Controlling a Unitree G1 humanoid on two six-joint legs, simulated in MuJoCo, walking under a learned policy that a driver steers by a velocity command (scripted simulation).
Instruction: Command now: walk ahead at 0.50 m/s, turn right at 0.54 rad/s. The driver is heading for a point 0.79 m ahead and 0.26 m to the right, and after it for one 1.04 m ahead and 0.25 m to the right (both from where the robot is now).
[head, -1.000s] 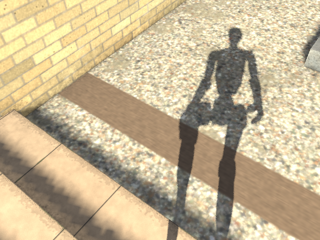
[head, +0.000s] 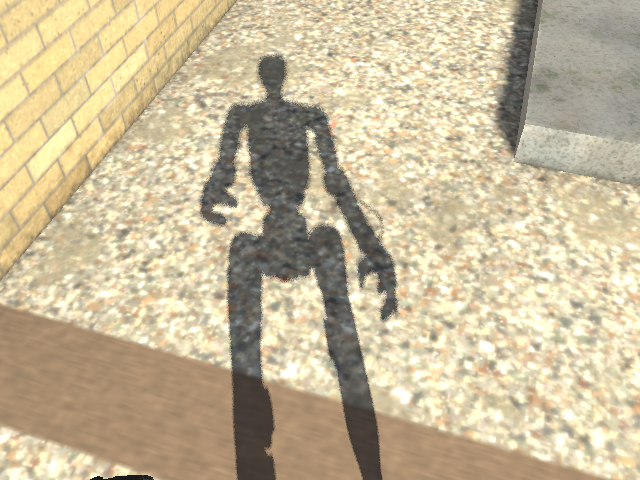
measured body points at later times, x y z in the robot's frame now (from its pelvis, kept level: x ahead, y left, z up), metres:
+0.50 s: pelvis +0.30 -0.01 -0.08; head +0.31 -0.01 +0.37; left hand +0.41 +0.25 -0.20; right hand +0.46 -0.30 -0.14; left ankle +0.49 +0.08 -0.80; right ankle +0.18 -0.13 -0.81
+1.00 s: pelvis +0.52 -0.08 -0.07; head +0.54 -0.11 +0.38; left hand +0.84 -0.02 -0.15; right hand +0.36 -0.33 -0.20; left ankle +0.48 +0.08 -0.81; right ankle +0.56 -0.28 -0.77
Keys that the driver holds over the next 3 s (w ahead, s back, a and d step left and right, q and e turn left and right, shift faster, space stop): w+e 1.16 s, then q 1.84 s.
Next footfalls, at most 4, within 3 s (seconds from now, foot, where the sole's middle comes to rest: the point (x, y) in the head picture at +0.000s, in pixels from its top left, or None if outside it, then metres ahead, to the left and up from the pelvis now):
0.12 right None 0.22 -0.13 -0.84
0.52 left None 0.52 0.07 -0.84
1.08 right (446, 444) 0.60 -0.30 -0.84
1.54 left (428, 332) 0.90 -0.31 -0.84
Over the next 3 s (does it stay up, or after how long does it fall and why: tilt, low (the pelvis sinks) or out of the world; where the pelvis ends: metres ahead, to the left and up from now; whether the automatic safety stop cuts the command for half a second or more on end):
stays up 0.73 -0.35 -0.07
